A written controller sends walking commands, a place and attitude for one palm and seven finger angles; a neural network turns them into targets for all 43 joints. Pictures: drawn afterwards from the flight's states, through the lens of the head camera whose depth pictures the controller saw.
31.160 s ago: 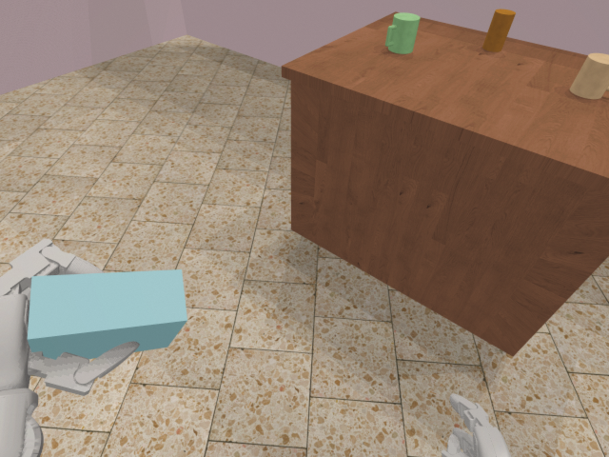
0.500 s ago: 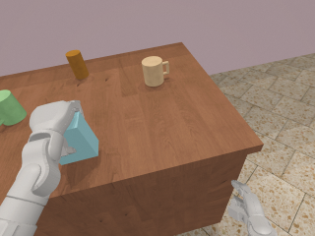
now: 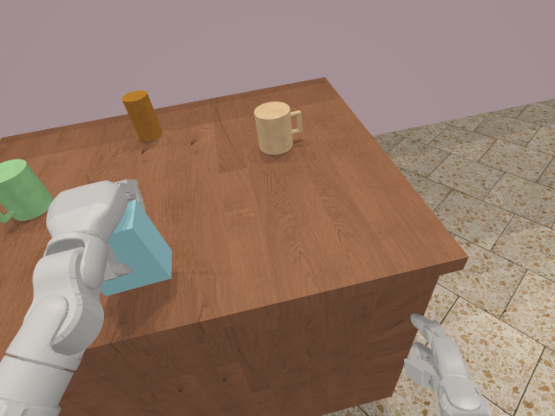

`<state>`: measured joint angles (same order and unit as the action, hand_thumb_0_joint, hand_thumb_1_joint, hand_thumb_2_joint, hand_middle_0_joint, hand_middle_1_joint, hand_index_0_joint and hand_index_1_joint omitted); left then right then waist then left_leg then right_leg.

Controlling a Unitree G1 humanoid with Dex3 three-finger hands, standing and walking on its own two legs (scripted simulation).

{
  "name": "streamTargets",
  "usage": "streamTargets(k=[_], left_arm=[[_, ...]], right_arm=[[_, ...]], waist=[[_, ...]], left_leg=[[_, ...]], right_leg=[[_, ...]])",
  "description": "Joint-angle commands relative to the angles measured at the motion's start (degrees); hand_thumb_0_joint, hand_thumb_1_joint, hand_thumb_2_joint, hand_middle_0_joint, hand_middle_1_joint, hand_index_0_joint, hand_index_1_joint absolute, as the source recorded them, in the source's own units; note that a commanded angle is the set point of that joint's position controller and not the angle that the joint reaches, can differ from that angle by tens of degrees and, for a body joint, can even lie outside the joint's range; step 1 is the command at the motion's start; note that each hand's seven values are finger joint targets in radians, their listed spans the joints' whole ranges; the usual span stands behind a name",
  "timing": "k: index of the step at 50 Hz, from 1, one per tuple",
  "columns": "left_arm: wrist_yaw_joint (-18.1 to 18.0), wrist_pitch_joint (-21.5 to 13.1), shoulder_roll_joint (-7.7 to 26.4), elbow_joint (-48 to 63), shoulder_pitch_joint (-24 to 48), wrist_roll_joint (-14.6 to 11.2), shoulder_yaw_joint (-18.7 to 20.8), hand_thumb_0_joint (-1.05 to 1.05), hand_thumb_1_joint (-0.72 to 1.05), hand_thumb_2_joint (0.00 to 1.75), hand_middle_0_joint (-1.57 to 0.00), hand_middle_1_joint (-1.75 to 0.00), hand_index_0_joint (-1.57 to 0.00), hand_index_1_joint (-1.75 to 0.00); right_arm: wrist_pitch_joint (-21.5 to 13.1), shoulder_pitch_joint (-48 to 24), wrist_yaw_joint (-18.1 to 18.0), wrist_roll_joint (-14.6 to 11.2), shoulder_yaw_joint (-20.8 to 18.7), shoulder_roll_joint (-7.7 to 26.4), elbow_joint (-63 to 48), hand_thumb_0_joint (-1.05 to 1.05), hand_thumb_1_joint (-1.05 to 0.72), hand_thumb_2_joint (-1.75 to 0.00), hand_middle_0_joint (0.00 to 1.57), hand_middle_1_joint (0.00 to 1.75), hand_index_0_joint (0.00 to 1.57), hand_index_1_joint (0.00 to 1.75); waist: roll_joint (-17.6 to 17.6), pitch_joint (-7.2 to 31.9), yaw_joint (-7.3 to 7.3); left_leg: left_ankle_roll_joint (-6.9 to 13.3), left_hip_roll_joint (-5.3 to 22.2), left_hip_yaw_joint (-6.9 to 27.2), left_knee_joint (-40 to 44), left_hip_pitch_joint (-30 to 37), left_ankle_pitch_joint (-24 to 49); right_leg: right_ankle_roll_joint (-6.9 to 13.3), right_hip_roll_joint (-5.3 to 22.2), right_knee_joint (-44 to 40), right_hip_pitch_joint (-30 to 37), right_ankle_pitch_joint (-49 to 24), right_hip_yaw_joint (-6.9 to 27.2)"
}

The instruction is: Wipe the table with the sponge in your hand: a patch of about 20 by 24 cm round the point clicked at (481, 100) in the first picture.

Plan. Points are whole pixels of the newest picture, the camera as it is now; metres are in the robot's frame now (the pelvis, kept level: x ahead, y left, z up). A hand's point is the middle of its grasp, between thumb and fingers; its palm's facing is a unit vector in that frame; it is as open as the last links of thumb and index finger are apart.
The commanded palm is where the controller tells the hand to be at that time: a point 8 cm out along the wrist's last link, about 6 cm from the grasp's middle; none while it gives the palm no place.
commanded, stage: move the sponge above the wiping area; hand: left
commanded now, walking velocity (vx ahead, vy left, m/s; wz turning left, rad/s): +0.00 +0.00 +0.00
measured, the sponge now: (127, 258) +0.28 +0.28 +0.10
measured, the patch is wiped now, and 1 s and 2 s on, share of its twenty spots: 0.00 0.00 0.00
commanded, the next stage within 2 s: lower the sponge onto the table in 1.44 s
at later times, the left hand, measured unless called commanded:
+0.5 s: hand (119, 239) +0.27 +0.26 +0.16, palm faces +0.08 -0.05 -1.00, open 9.8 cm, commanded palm +0.23 +0.26 +0.24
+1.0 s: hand (123, 232) +0.28 +0.26 +0.16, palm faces +0.10 -0.04 -0.99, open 9.8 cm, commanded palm +0.24 +0.27 +0.24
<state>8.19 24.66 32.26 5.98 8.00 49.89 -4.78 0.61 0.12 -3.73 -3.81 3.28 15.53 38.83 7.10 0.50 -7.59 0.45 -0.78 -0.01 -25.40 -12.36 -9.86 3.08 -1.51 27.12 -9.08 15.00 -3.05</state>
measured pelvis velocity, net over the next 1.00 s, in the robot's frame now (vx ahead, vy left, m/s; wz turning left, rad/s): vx -0.01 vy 0.00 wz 0.00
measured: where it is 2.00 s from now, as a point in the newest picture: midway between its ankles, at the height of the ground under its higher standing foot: outside the picture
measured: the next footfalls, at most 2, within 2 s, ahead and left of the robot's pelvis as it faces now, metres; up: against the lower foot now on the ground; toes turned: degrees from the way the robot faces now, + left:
none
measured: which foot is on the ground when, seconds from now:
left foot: down 0.00-1.00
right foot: down 0.00-1.00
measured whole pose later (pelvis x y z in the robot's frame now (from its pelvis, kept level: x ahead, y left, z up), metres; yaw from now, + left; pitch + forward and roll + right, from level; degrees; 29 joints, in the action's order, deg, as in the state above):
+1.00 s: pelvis -0.01 +0.00 +0.00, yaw +0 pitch -4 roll +0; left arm 8.1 22.2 32.0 5.4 10.4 49.8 -6.9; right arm -0.9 0.9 -4.2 -3.7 3.2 15.5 39.7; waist 7.1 -0.1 -7.9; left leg 0.2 -0.6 0.3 -25.0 -11.8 -9.2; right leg 3.4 -1.8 26.9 -8.5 14.4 -3.2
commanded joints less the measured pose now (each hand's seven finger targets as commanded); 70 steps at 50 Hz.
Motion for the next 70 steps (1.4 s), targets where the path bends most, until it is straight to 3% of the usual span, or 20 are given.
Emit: streamTargets(k=[1, 5, 7, 8, 18, 22, 28, 32, 34, 37, 38, 42, 46, 52, 53, 57, 60, 63, 67, 70], left_arm=[[-2.8, -2.3, 13.5, 14.3, 19.9, 2.5, 7.8, 0.0, 0.1, 1.3, -1.2, -1.6, -1.2, -1.6], [-3.9, -1.3, 14.9, 12.1, 18.4, 2.5, 10.2, 0.0, 0.1, 1.3, -1.2, -1.6, -1.2, -1.6], [-4.5, -0.1, 19.0, 11.3, 17.5, 2.7, 14.5, 0.0, 0.1, 1.3, -1.2, -1.6, -1.2, -1.6], [-4.5, 0.2, 15.5, 11.9, 18.3, 2.4, 11.3, 0.0, 0.1, 1.3, -1.2, -1.6, -1.2, -1.6], [-1.1, 0.1, 12.2, 13.2, 20.3, 2.6, 5.7, 0.0, 0.1, 1.3, -1.2, -1.6, -1.2, -1.6], [-2.7, -2.4, 16.4, 14.7, 23.2, 3.0, 9.7, 0.0, 0.1, 1.3, -1.2, -1.6, -1.2, -1.6], [-5.5, -0.6, 14.9, 9.3, 24.9, 2.5, 10.0, 0.0, 0.1, 1.3, -1.2, -1.6, -1.2, -1.6], [-4.2, 1.8, 15.4, 9.9, 17.8, 2.0, 11.1, 0.0, 0.1, 1.3, -1.2, -1.6, -1.2, -1.6], [-2.8, 2.5, 12.2, 9.6, 17.6, 1.5, 7.8, 0.0, 0.1, 1.3, -1.2, -1.6, -1.2, -1.6], [-1.1, 3.0, 15.3, 9.3, 15.8, 1.9, 9.8, 0.0, 0.1, 1.3, -1.2, -1.6, -1.2, -1.6], [-0.6, 2.6, 12.3, 10.2, 19.0, 2.3, 6.2, 0.0, 0.1, 1.3, -1.2, -1.6, -1.2, -1.6], [-1.0, -1.1, 16.6, 14.8, 22.5, 2.9, 9.3, 0.0, 0.1, 1.3, -1.2, -1.6, -1.2, -1.6], [-3.3, -3.4, 15.6, 11.5, 26.0, 2.8, 9.1, 0.0, 0.1, 1.3, -1.2, -1.6, -1.2, -1.6], [-4.9, 0.0, 17.3, 7.0, 24.3, 2.6, 11.9, 0.0, 0.1, 1.3, -1.2, -1.6, -1.2, -1.6], [-4.4, 0.6, 13.6, 7.3, 24.3, 2.1, 8.4, 0.0, 0.1, 1.3, -1.2, -1.6, -1.2, -1.6], [-1.8, 2.7, 15.1, 7.1, 17.6, 1.9, 9.8, 0.0, 0.1, 1.3, -1.2, -1.6, -1.2, -1.6], [0.0, 2.3, 12.7, 10.6, 17.3, 2.1, 6.6, 0.0, 0.1, 1.3, -1.2, -1.6, -1.2, -1.6], [0.0, 0.5, 13.6, 14.4, 19.6, 2.4, 7.4, 0.0, 0.1, 1.3, -1.2, -1.6, -1.2, -1.6], [-2.4, -1.3, 19.9, 13.6, 21.9, 2.7, 13.6, 0.0, 0.1, 1.3, -1.2, -1.6, -1.2, -1.6], [-4.2, -1.4, 18.5, 10.0, 22.6, 2.2, 13.1, 0.0, 0.1, 1.3, -1.2, -1.6, -1.2, -1.6]], right_arm=[[-4.1, -12.9, -0.2, 0.4, -1.7, 4.1, -11.0, 0.0, -0.9, -0.9, 0.2, 0.3, 0.2, 0.3], [-3.8, -13.2, 0.2, 0.6, -1.4, 4.3, -10.5, 0.0, -0.9, -0.9, 0.2, 0.3, 0.2, 0.3], [-3.6, -14.6, 0.1, 0.4, -1.4, 4.7, -10.5, 0.0, -0.9, -0.9, 0.2, 0.3, 0.2, 0.3], [-3.5, -14.4, 0.4, 0.4, -1.1, 4.2, -10.9, 0.0, -0.9, -0.9, 0.2, 0.3, 0.2, 0.3], [-3.9, -14.4, -0.1, -0.1, -0.8, 3.8, -11.4, 0.0, -0.9, -0.9, 0.2, 0.3, 0.2, 0.3], [-4.9, -14.3, -0.6, 0.2, -1.1, 3.9, -10.9, 0.0, -0.9, -0.9, 0.2, 0.3, 0.2, 0.3], [-4.6, -14.1, -0.3, 0.3, -1.3, 4.0, -9.6, 0.0, -0.9, -0.9, 0.2, 0.3, 0.2, 0.3], [-4.0, -15.3, 0.5, 0.0, -1.3, 4.4, -10.5, 0.0, -0.9, -0.9, 0.2, 0.3, 0.2, 0.3], [-3.5, -14.6, 0.7, -0.1, -1.1, 4.3, -10.6, 0.0, -0.9, -0.9, 0.2, 0.3, 0.2, 0.3], [-3.1, -14.7, 0.4, -0.3, -1.1, 4.8, -11.0, 0.0, -0.9, -0.9, 0.2, 0.3, 0.2, 0.3], [-3.1, -14.5, 0.2, -0.5, -0.7, 4.3, -11.3, 0.0, -0.9, -0.9, 0.2, 0.3, 0.2, 0.3], [-4.4, -14.3, -0.4, -0.1, -1.1, 4.1, -11.6, 0.0, -0.9, -0.9, 0.2, 0.3, 0.2, 0.3], [-5.0, -12.2, -0.8, 0.4, -1.4, 4.0, -9.9, 0.0, -0.9, -0.9, 0.2, 0.3, 0.2, 0.3], [-4.6, -13.8, -0.3, 0.0, -1.6, 4.7, -9.4, 0.0, -0.9, -0.9, 0.2, 0.3, 0.2, 0.3], [-4.5, -13.8, -0.1, 0.0, -1.4, 4.3, -10.0, 0.0, -0.9, -0.9, 0.2, 0.3, 0.2, 0.3], [-3.6, -14.3, 0.4, -0.3, -1.4, 4.8, -10.6, 0.0, -0.9, -0.9, 0.2, 0.3, 0.2, 0.3], [-3.2, -13.5, 0.8, -0.1, -1.2, 4.6, -11.6, 0.0, -0.9, -0.9, 0.2, 0.3, 0.2, 0.3], [-3.6, -13.4, 0.5, 0.0, -1.0, 4.0, -12.1, 0.0, -0.9, -0.9, 0.2, 0.3, 0.2, 0.3], [-3.9, -12.9, -0.3, 0.3, -1.3, 4.5, -10.9, 0.0, -0.9, -0.9, 0.2, 0.3, 0.2, 0.3], [-4.0, -12.0, -0.3, 0.5, -1.6, 4.6, -9.8, 0.0, -0.9, -0.9, 0.2, 0.3, 0.2, 0.3]], waist=[[-2.4, 14.1, 0.28], [-3.7, 13.1, -0.54], [-3.3, 12.9, -1.43], [-2.9, 13.7, -1.01], [-3.8, 11.1, 0.78], [-1.4, 12.2, -0.02], [-2.4, 13.1, -0.76], [-2.4, 13.3, -1.5], [-4.4, 12.4, -0.47], [-5.2, 10.7, -0.13], [-5.7, 10.9, 0.66], [-2.5, 13.2, 0.24], [-1.8, 12.3, 0.48], [-2.2, 12.8, -0.83], [-3.1, 14.0, -0.58], [-4.1, 13.1, -0.65], [-5.2, 14.0, -0.01], [-4.2, 13.8, 0.19], [-3.2, 13.4, -0.26], [-3.3, 13.6, -0.4]], left_leg=[[1.6, -1.1, 2.9, 1.7, 8.7, 9.1], [1.2, -1.1, 2.9, 2.3, 7.0, 8.7], [1.0, -1.1, 3.2, 2.4, 6.6, 7.8], [1.0, -1.1, 2.6, 2.4, 6.1, 8.5], [1.5, -1.1, 2.9, 2.5, 6.4, 3.6], [1.4, -1.2, 3.8, 2.9, 7.9, 2.6], [0.7, -1.2, 3.0, 3.3, 6.6, 4.6], [0.8, -1.3, 3.0, 3.1, 6.2, 6.9], [1.0, -1.0, 2.4, 2.6, 5.4, 7.0], [1.3, -1.0, 2.7, 2.3, 4.8, 4.7], [1.4, -1.1, 2.5, 2.4, 4.8, 4.4], [1.8, -1.5, 3.3, 1.7, 7.6, 5.0], [1.5, -1.5, 3.1, 2.3, 8.3, 5.4], [0.9, -1.6, 3.0, 3.0, 6.8, 6.7], [1.0, -1.5, 2.5, 2.6, 6.3, 7.6], [1.3, -1.3, 2.6, 2.0, 5.5, 8.3], [1.7, -1.3, 2.2, 1.4, 5.7, 9.1], [1.9, -1.2, 2.6, 1.3, 6.6, 8.2], [1.7, -1.5, 3.0, 1.2, 7.5, 8.0], [1.3, -1.6, 2.6, 1.3, 7.2, 8.8]], right_leg=[[0.7, 1.6, -5.6, -0.3, -9.8, 5.5], [0.8, 1.6, -5.7, 0.5, -9.1, 5.8], [1.6, 1.1, -5.8, 0.8, -8.2, 8.2], [1.0, 1.8, -5.2, 1.5, -8.9, 6.3], [0.4, 1.6, -6.2, -2.3, -3.3, 5.6], [1.3, 1.0, -6.9, -2.1, -2.0, 7.6], [1.3, 1.5, -6.6, 0.2, -3.6, 6.7], [1.3, 1.2, -5.8, 1.4, -7.2, 7.4], [0.5, 1.7, -5.6, 0.5, -8.0, 5.7], [0.6, 1.3, -6.0, -1.0, -5.8, 7.4], [0.2, 1.6, -5.9, -1.5, -4.9, 5.8], [0.8, 1.1, -6.1, -1.2, -4.9, 7.5], [0.8, 1.4, -7.3, -1.6, -4.8, 6.3], [1.5, 1.2, -6.8, 0.6, -6.7, 8.1], [1.0, 1.9, -5.9, 1.7, -8.3, 6.4], [0.9, 1.5, -5.2, 1.3, -10.9, 7.2], [0.1, 1.9, -4.5, 1.1, -12.1, 5.1], [0.4, 1.7, -4.7, -0.1, -9.8, 5.4], [1.0, 1.1, -5.9, -0.2, -9.1, 8.1], [0.8, 1.6, -6.3, 0.6, -9.8, 7.1]])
